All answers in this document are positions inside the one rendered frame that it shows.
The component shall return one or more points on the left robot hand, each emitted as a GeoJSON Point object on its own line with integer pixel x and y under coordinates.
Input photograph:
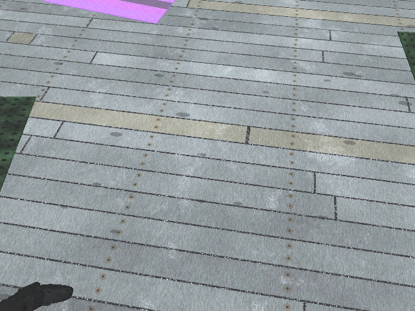
{"type": "Point", "coordinates": [35, 295]}

